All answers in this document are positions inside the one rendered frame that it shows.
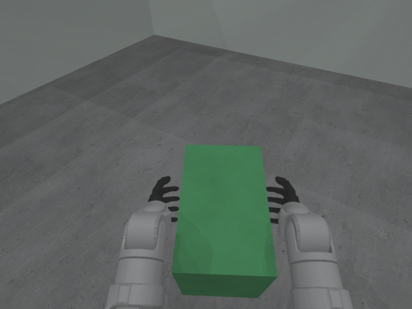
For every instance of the left robot forearm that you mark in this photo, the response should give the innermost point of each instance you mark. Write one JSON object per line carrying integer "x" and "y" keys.
{"x": 139, "y": 272}

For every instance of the robot right hand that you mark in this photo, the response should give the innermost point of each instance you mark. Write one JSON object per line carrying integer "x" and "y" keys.
{"x": 288, "y": 193}

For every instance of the carton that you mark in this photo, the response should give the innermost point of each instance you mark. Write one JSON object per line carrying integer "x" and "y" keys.
{"x": 224, "y": 245}

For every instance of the robot left hand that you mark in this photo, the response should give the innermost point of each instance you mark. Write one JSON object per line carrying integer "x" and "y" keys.
{"x": 159, "y": 191}

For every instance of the right robot forearm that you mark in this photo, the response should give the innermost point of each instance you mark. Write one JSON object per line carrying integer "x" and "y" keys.
{"x": 313, "y": 262}

